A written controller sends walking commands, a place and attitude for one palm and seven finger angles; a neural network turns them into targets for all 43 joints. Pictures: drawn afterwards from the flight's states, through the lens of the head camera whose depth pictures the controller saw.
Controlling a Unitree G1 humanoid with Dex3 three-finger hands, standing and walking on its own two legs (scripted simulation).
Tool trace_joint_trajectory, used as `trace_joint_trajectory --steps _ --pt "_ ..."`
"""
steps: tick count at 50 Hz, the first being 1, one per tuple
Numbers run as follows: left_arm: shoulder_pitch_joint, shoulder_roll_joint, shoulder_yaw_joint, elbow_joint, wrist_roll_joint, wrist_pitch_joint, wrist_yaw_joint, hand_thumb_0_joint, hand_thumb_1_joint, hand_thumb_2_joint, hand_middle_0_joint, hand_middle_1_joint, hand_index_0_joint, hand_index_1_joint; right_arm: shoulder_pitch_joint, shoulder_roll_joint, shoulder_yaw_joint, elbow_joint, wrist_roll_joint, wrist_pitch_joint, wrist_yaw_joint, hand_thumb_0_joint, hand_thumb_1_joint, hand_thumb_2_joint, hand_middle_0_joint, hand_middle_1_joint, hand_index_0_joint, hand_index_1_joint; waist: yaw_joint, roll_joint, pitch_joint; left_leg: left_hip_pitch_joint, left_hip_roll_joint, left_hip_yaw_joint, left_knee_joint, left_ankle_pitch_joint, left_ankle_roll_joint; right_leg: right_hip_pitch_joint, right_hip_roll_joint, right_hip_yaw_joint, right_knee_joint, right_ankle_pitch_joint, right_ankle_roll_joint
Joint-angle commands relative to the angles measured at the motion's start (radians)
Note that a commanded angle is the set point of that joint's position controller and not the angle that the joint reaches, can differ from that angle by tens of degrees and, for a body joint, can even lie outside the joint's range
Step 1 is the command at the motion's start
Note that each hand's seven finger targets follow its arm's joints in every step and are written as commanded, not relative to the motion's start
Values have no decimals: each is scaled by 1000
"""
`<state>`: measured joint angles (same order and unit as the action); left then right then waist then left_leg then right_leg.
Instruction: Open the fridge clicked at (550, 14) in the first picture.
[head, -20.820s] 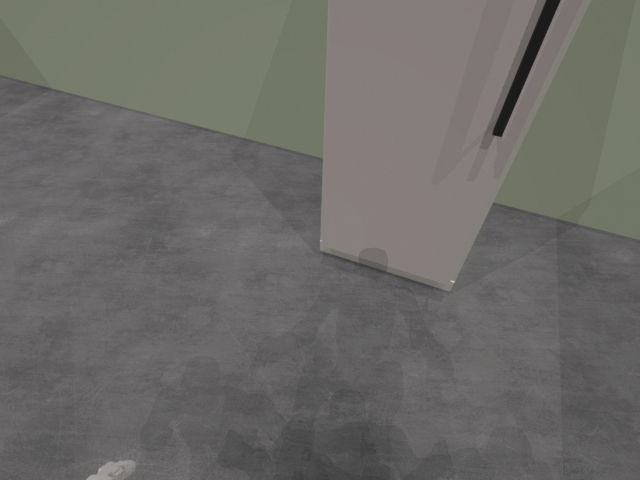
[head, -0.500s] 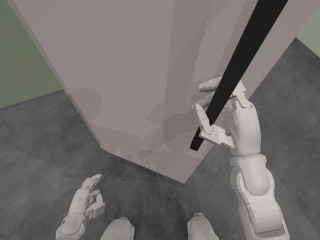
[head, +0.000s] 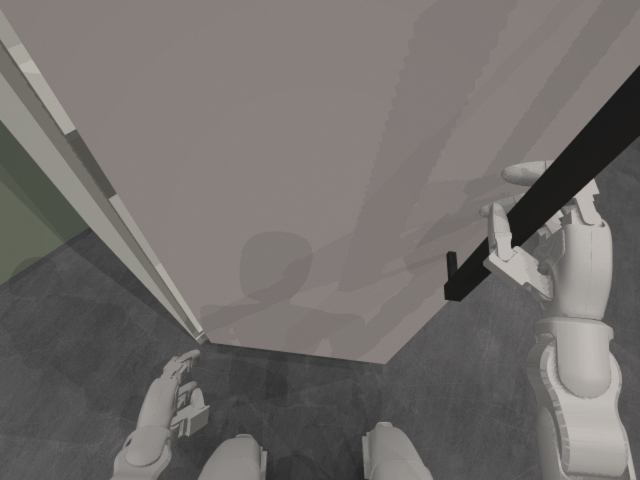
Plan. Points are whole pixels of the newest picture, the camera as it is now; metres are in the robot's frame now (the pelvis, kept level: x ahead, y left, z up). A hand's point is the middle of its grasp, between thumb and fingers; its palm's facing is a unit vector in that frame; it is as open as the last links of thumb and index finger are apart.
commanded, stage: walk backward, drawing the door open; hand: right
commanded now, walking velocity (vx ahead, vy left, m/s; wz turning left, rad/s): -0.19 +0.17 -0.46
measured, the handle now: (562, 152) +0.37 -0.15 +0.24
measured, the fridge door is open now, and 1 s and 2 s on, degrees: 54 79 73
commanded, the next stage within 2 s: stop walking and hold the door back in 0.56 s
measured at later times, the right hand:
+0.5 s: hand (472, 354) +0.22 -0.09 +0.16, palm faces +0.50 +0.83 -0.26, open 6.4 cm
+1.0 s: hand (423, 448) +0.15 -0.04 +0.17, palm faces +0.69 +0.70 -0.18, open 5.9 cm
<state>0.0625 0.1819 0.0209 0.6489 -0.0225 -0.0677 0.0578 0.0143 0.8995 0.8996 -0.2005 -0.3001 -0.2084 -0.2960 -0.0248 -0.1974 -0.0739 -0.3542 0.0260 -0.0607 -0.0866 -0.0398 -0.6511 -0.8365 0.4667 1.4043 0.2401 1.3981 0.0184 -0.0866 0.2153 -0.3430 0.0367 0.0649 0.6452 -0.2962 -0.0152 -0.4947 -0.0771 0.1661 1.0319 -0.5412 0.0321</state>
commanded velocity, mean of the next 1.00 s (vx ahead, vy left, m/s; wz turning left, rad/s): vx -0.07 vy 0.02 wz -0.33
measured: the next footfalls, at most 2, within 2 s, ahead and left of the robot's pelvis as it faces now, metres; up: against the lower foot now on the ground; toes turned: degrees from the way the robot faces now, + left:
right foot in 0.22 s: -0.01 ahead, -0.03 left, +0.00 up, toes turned -16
left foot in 0.52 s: +0.10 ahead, +0.28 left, +0.00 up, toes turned -13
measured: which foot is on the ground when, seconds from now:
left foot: down 0.00-0.24, up 0.26-0.50, down 0.52-1.00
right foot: up 0.00-0.20, down 0.22-0.54, up 0.56-1.00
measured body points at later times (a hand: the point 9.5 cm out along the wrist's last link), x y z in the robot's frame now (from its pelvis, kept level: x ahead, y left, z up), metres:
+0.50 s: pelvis -0.01 +0.18 +0.01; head +0.04 +0.18 +0.46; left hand +0.22 +0.31 -0.09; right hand +0.19 -0.13 +0.18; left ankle +0.06 +0.29 -0.71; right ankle -0.05 -0.02 -0.72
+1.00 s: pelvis -0.08 +0.31 +0.02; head -0.07 +0.31 +0.47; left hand +0.20 +0.47 -0.06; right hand +0.11 -0.08 +0.18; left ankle +0.06 +0.30 -0.72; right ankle -0.17 +0.23 -0.70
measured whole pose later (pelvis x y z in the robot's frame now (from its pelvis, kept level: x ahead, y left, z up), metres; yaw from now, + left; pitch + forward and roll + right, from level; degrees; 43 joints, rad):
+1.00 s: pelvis -0.08 +0.31 +0.02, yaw -26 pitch -1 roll -4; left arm 0.13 0.29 0.00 0.67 -0.02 -0.02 0.08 0.01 0.90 0.90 -0.20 -0.30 -0.20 -0.30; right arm -0.32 -0.31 -0.18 0.33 0.05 -0.17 -0.13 -0.01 -0.65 -0.82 0.46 1.40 0.39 1.39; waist -0.02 0.06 0.03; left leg -0.33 0.05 0.23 0.28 -0.01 0.04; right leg -0.19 0.05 -0.09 0.58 -0.50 -0.03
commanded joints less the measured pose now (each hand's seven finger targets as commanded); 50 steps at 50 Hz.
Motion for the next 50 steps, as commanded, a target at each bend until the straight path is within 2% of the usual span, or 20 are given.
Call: trace_joint_trajectory --steps 1,6,9,10,11,12,13,14,19,24,25,26,27,29,30,33,34,44,48,50 --pt "-75 37 4 -182 20 -43 18 0 900 900 -200 -300 -200 -300 -97 -152 -98 -332 7 -133 -19 0 -900 -900 450 1400 450 1400 -28 232 -452 369 309 -157 -145 734 231 -113 37 -145 249 -88 7" --pt "-40 50 -4 -215 29 -8 33 0 900 900 -200 -300 -200 -300 -87 -142 -96 -353 20 -143 -41 0 -900 -900 450 1400 450 1400 -21 296 -500 416 275 -52 -118 835 198 43 55 -251 -234 -4 -6" --pt "5 80 12 -223 30 -1 44 0 900 900 -200 -300 -200 -300 -82 -127 -59 -352 25 -139 -41 0 -900 -900 450 1400 450 1400 4 153 -523 343 230 -16 -28 723 145 245 44 -259 -570 257 -10" --pt "36 86 16 -230 26 5 44 0 900 900 -200 -300 -200 -300 -102 -122 -45 -371 30 -139 -42 0 -900 -900 450 1400 450 1400 31 97 -555 193 189 11 78 616 97 458 -4 -207 -658 486 -30" --pt "31 127 29 -249 26 -4 40 0 900 900 -200 -300 -200 -300 -133 -116 -31 -405 40 -147 -44 0 -900 -900 450 1400 450 1400 28 -111 -552 -89 61 60 250 206 14 663 -247 97 -681 974 -133" --pt "28 121 20 -242 29 -13 25 0 900 900 -200 -300 -200 -300 -152 -139 -28 -420 21 -166 -38 0 -900 -900 450 1400 450 1400 -9 -229 -548 -286 11 -30 358 -309 -24 770 -453 335 -623 1476 -261" --pt "18 106 12 -219 29 -26 -1 0 900 900 -200 -300 -200 -300 -152 -159 -58 -386 -6 -173 -29 0 -900 -900 450 1400 450 1400 -21 -143 -500 -320 3 -104 401 -295 -8 752 -437 249 -595 1409 -273" --pt "3 97 3 -221 44 -37 1 0 900 900 -200 -300 -200 -300 -183 -186 -79 -442 5 -174 -19 0 -900 -900 450 1400 450 1400 -4 -228 -497 -303 21 -103 403 -279 -5 697 -397 258 -603 1404 -258" --pt "41 129 37 -194 14 -54 -10 0 900 900 -200 -300 -200 -300 -110 -164 -89 -346 16 -99 -36 0 -900 -900 450 1400 450 1400 -7 -194 -455 -106 -37 -21 148 -24 -31 587 -201 -93 -572 1097 -138" --pt "31 136 25 -205 10 -58 3 0 900 900 -200 -300 -200 -300 -52 -232 -192 -252 30 -88 -46 0 -900 -900 450 1400 450 1400 -23 -150 -406 171 -72 35 -143 88 -56 357 -157 -129 -532 710 -95" --pt "29 124 20 -205 5 -57 0 0 900 900 -200 -300 -200 -300 -53 -228 -185 -250 28 -91 -45 0 -900 -900 450 1400 450 1400 -20 -82 -400 245 -42 26 -255 193 -59 291 -106 -116 -462 576 -65" --pt "23 94 13 -205 0 -56 2 0 900 900 -200 -300 -200 -300 -48 -283 -223 -244 25 -93 -46 0 -900 -900 450 1400 450 1400 -18 148 -401 260 67 -64 -328 358 -29 241 7 -187 -298 268 -20" --pt "-9 79 12 -223 9 -47 6 0 900 900 -200 -300 -200 -300 -13 -366 -289 -233 20 -85 -48 0 -900 -900 450 1400 450 1400 -36 413 -417 244 286 -303 -332 526 77 59 123 -194 -17 -101 6" --pt "5 123 43 -188 11 -43 16 0 900 900 -200 -300 -200 -300 30 -371 -329 -204 36 -71 -56 0 -900 -900 450 1400 450 1400 -40 423 -438 132 355 -363 -391 242 85 60 95 -71 252 -105 -5" --pt "-3 89 17 -181 20 -34 12 0 900 900 -200 -300 -200 -300 50 -325 -298 -230 25 -82 -51 0 -900 -900 450 1400 450 1400 -29 303 -416 197 331 -286 -339 221 112 -12 71 -89 286 -27 5" --pt "-21 80 -7 -176 27 -18 12 0 900 900 -200 -300 -200 -300 73 -302 -309 -240 32 -122 -59 0 -900 -900 450 1400 450 1400 -25 181 -443 306 288 -108 -285 392 150 -52 62 -158 205 11 30" --pt "-17 101 -4 -146 25 -17 22 0 900 900 -200 -300 -200 -300 59 -295 -303 -49 36 -105 -69 0 -900 -900 450 1400 450 1400 -27 172 -436 297 291 -145 -298 402 143 -33 62 -160 152 29 27" --pt "54 200 17 -105 7 2 34 0 900 900 -200 -300 -200 -300 -609 -359 -227 295 25 -160 -89 0 -900 -900 450 1400 450 1400 -44 205 -441 288 319 -256 -539 -92 6 140 117 -210 -270 52 -38" --pt "84 203 27 -87 -9 22 18 0 900 900 -200 -300 -200 -300 -763 -418 -244 525 21 -180 -70 0 -900 -900 450 1400 450 1400 -26 264 -439 197 216 -119 -619 -247 -105 335 167 -323 -535 7 -63" --pt "143 217 32 -63 -7 23 17 0 900 900 -200 -300 -200 -300 -864 -433 -215 593 29 -196 -51 0 -900 -900 450 1400 450 1400 33 122 -441 53 102 1 -429 -246 -130 530 115 -283 -775 5 -126"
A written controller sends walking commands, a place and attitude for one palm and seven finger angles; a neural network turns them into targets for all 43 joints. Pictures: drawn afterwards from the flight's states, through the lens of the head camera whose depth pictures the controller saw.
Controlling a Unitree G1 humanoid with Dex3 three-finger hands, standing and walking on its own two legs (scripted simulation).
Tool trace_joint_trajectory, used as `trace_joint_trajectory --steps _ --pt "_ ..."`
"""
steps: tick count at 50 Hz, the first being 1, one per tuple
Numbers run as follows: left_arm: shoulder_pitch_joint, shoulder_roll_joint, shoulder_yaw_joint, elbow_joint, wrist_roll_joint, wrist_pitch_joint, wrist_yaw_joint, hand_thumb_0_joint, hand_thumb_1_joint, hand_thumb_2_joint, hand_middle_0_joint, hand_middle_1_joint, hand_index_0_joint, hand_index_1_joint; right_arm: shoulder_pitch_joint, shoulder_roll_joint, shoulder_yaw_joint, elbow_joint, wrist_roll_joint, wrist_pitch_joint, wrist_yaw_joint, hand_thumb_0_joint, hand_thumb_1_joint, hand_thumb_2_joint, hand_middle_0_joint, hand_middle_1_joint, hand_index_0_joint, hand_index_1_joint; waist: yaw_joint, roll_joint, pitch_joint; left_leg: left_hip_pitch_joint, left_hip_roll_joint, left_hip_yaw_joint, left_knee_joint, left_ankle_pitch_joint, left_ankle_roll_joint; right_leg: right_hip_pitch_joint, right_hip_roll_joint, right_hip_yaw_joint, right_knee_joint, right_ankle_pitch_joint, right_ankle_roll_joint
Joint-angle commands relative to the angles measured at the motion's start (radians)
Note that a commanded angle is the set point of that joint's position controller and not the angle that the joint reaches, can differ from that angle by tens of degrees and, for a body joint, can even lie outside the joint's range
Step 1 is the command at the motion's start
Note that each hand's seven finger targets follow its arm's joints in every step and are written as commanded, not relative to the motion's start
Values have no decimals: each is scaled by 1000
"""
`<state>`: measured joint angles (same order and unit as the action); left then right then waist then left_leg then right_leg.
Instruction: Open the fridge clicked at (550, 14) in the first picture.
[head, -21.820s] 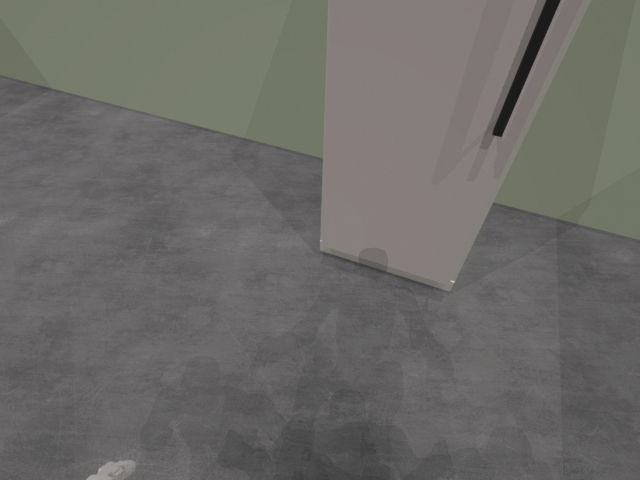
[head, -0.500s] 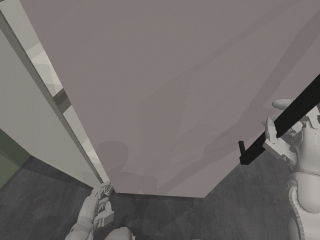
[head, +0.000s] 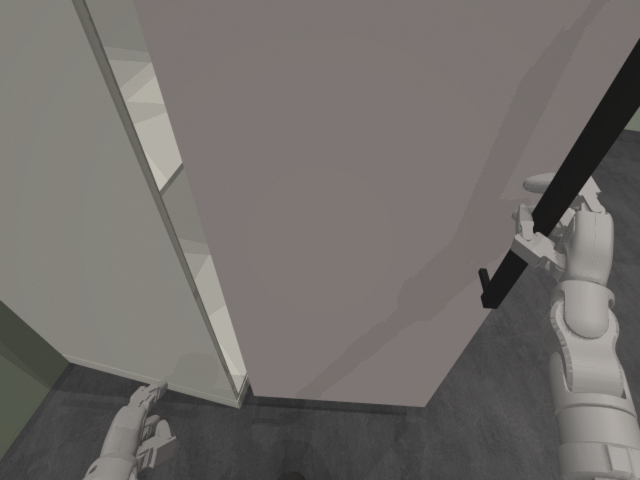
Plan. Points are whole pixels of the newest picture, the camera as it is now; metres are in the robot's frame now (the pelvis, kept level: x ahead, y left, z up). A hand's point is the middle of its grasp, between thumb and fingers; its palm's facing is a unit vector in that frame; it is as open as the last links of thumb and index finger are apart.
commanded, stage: stop walking and hold the door back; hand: right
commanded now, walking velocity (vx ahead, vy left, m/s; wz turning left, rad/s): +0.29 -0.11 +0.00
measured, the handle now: (561, 167) +0.41 -0.24 +0.21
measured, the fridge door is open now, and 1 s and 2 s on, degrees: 79 73 67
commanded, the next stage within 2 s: loosen the grip on the handle in 1.28 s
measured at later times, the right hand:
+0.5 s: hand (519, 212) +0.40 -0.22 +0.15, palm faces +0.36 +0.90 -0.23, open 5.5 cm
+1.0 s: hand (514, 211) +0.42 -0.22 +0.13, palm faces +0.23 +0.95 -0.23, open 5.7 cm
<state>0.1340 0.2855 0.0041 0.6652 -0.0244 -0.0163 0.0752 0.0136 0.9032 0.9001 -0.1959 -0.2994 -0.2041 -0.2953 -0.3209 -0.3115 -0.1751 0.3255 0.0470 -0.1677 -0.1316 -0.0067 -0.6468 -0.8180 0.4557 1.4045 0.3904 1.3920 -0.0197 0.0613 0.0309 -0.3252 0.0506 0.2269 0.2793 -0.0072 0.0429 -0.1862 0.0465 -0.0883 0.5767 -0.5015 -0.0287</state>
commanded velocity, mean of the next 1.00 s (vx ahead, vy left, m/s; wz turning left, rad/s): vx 0.08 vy -0.02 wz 0.00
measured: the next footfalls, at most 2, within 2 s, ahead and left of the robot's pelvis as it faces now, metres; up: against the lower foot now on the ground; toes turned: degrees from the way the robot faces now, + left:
right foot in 0.04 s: +0.00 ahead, -0.12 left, +0.00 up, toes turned -5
left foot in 0.32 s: -0.04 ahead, +0.17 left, +0.00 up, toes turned +2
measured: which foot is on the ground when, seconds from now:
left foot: down 0.00-0.02, up 0.04-0.30, down 0.32-0.76, up 0.78-0.98, down 1.00-1.00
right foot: up 0.00-0.02, down 0.04-0.32, up 0.34-0.72, down 0.74-1.00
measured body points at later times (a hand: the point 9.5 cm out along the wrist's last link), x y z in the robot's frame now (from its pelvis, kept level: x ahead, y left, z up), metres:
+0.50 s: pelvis -0.06 +0.04 -0.01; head -0.03 +0.08 +0.44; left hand -0.01 +0.34 -0.14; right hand +0.37 -0.26 +0.17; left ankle -0.08 +0.16 -0.74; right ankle -0.02 -0.10 -0.67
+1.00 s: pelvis -0.05 -0.01 -0.02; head +0.03 -0.01 +0.43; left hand +0.06 +0.22 -0.13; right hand +0.40 -0.27 +0.15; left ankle -0.06 +0.10 -0.74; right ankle +0.04 -0.11 -0.74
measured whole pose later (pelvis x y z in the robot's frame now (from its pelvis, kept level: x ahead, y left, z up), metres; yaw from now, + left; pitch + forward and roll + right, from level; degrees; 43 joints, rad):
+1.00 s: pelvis -0.05 -0.01 -0.02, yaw +6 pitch +0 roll +1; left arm 0.22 0.17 -0.06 0.65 -0.01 -0.13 0.07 0.01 0.90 0.90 -0.20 -0.30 -0.21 -0.30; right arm -0.65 -0.48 -0.32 0.61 0.00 -0.20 -0.02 -0.06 -0.68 -0.76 0.45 1.40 0.38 1.40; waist 0.02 0.02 0.16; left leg -0.29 -0.01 0.05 0.61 -0.38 -0.02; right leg -0.39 -0.11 -0.15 0.58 -0.19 -0.02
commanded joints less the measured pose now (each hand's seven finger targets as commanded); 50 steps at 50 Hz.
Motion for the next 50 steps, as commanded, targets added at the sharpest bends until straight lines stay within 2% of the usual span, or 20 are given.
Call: trace_joint_trajectory --steps 1,2,3,4,5,7,12,14,15,16,17,18,19,22,28,35,39,44,47,50 --pt "61 140 44 -92 5 -39 -2 0 900 900 -200 -300 -200 -300 -631 -293 -86 -45 12 -96 9 0 -900 -900 450 1400 450 1400 85 -353 -215 -22 -64 -41 338 -445 -198 147 -199 197 -486 -144 -158" --pt "-26 129 35 -135 16 -63 -11 0 900 900 -200 -300 -200 -300 -701 -304 -113 14 21 -70 1 0 -900 -900 450 1400 450 1400 46 -587 -186 -37 -85 -180 941 -514 -79 -134 -454 488 -429 -148 -254" --pt "-70 77 35 -140 11 -84 -20 0 900 900 -200 -300 -200 -300 -787 -319 -99 -3 -17 -58 14 0 -900 -900 450 1400 450 1400 -7 -446 -140 -98 -56 -312 1147 -502 -31 -203 -450 403 -391 45 -235" --pt "-47 80 51 -118 4 -80 -24 0 900 900 -200 -300 -200 -300 -868 -332 -81 -61 -21 -80 29 0 -900 -900 450 1400 450 1400 -6 -403 -190 -159 -29 -309 1196 -458 -39 -126 -428 364 -384 18 -212" --pt "42 123 64 -68 -18 -68 -7 0 900 900 -200 -300 -200 -300 -856 -435 -162 129 -40 -89 23 0 -900 -900 450 1400 450 1400 13 -209 -150 -344 -34 -295 1128 -392 -66 4 -386 408 -348 -23 -234" --pt "88 123 48 -73 -38 -53 7 0 900 900 -200 -300 -200 -300 -905 -220 34 343 -16 -42 55 0 -900 -900 450 1400 450 1400 26 -92 -146 -348 -21 -239 992 -396 -71 -3 -338 320 -304 -97 -203" --pt "144 139 32 -21 -20 -70 55 0 900 900 -200 -300 -200 -300 -1098 -349 -40 477 -24 -39 61 0 -900 -900 450 1400 450 1400 6 -231 -279 -39 -58 -108 384 -449 -85 102 -270 207 -187 169 -136" --pt "156 144 25 -7 -23 -79 50 0 900 900 -200 -300 -200 -300 -1101 -388 -56 535 -32 -39 67 0 -900 -900 450 1400 450 1400 11 -249 -295 202 -49 -123 130 -412 -74 -27 -216 125 -55 173 -76" --pt "153 133 26 2 -30 -83 47 0 900 900 -200 -300 -200 -300 -1062 -420 -72 576 -31 -43 67 0 -900 -900 450 1400 450 1400 6 -152 -315 389 48 -274 84 -402 -26 -203 -186 95 90 183 -50" --pt "144 121 33 -7 -37 -79 48 0 900 900 -200 -300 -200 -300 -1042 -524 -133 601 -35 -44 63 0 -900 -900 450 1400 450 1400 1 118 -325 534 259 -633 32 -341 71 -437 -95 36 344 105 1" --pt "104 131 41 -32 -37 -84 50 0 900 900 -200 -300 -200 -300 -1017 -592 -183 590 -35 -31 57 0 -900 -900 450 1400 450 1400 -13 203 -287 569 413 -810 15 -102 128 -609 -60 111 534 -62 29" --pt "122 145 47 -11 -31 -95 48 0 900 900 -200 -300 -200 -300 -988 -624 -212 608 -51 -14 49 0 -900 -900 450 1400 450 1400 2 102 -295 563 404 -698 63 4 116 -610 -95 173 583 -21 34" --pt "132 160 58 6 -39 -96 36 0 900 900 -200 -300 -200 -300 -1029 -648 -224 607 -45 3 53 0 -900 -900 450 1400 450 1400 18 198 -298 551 362 -670 87 39 97 -603 -95 181 583 -11 41" --pt "141 173 27 32 -34 -93 32 0 900 900 -200 -300 -200 -300 -949 -684 -278 720 -31 -1 72 0 -900 -900 450 1400 450 1400 25 154 -198 428 268 -427 103 163 61 -521 -107 120 526 108 42" --pt "165 194 40 12 -26 -102 25 0 900 900 -200 -300 -200 -300 -903 -723 -322 760 -37 -17 78 0 -900 -900 450 1400 450 1400 31 136 -155 319 218 -313 73 189 21 -353 -97 20 297 233 54" --pt "182 192 70 -24 -5 -121 48 0 900 900 -200 -300 -200 -300 -903 -590 -276 571 -41 -68 87 0 -900 -900 450 1400 450 1400 30 112 -212 222 128 -229 205 185 -11 30 -80 -22 -94 489 55" --pt "172 182 79 -81 -2 -119 5 0 900 900 -200 -300 -200 -300 -724 -376 -169 352 -27 -97 117 0 -900 -900 450 1400 450 1400 29 -299 -321 -111 -79 -229 593 -575 -56 349 -393 307 -140 1301 -123" --pt "129 145 56 -90 14 -134 2 0 900 900 -200 -300 -200 -300 -721 -502 -254 -25 -35 -130 87 0 -900 -900 450 1400 450 1400 23 -327 -344 3 -39 -227 498 -450 -56 171 -379 186 -130 895 -107" --pt "114 135 39 -95 13 -141 11 0 900 900 -200 -300 -200 -300 -724 -488 -243 13 -32 -104 78 0 -900 -900 450 1400 450 1400 24 -350 -350 113 -52 -197 339 -376 -57 91 -349 122 -96 696 -83" --pt "116 135 31 -83 11 -138 23 0 900 900 -200 -300 -200 -300 -793 -529 -252 112 -37 -90 76 0 -900 -900 450 1400 450 1400 24 -238 -342 239 -23 -223 168 -221 -57 -16 -309 117 -26 533 -42"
